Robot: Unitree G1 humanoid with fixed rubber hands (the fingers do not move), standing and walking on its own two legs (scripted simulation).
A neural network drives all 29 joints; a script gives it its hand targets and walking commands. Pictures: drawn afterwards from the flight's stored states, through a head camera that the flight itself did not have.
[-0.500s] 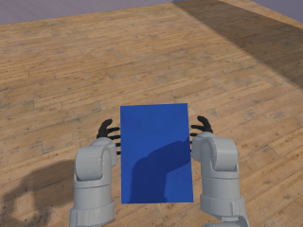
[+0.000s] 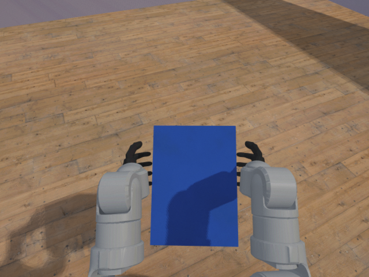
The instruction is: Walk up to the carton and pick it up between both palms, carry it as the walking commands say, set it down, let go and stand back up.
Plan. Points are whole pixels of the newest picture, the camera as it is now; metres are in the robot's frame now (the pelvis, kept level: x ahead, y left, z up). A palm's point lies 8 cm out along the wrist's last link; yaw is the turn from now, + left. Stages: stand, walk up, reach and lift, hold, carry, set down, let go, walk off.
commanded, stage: carry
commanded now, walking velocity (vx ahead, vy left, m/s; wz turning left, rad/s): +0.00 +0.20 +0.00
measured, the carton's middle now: (193, 181) +0.37 -0.03 -0.03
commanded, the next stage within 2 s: none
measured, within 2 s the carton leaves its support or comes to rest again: neither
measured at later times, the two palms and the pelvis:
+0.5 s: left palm (61, 228) +0.22 +0.20 +0.10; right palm (211, 228) +0.21 -0.04 +0.10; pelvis -0.09 +0.10 +0.00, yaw -4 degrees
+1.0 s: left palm out of the picture +0.11 +0.24 +0.09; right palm out of the picture +0.12 +0.00 +0.10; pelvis -0.18 +0.12 +0.00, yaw -2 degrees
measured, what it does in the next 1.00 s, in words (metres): walks backwards: right foot, then right foot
